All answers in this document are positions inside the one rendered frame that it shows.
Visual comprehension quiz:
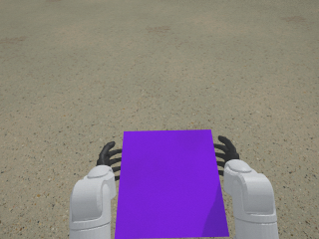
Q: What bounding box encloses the robot left hand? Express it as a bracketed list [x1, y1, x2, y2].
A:
[96, 141, 123, 181]

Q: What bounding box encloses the carton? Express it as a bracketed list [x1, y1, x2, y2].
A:
[115, 129, 229, 239]

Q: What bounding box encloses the right robot forearm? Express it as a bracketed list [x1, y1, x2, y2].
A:
[223, 159, 279, 239]

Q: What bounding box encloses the left robot forearm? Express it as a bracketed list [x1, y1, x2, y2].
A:
[69, 164, 117, 239]

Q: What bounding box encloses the robot right hand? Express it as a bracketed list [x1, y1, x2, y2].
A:
[213, 135, 240, 176]

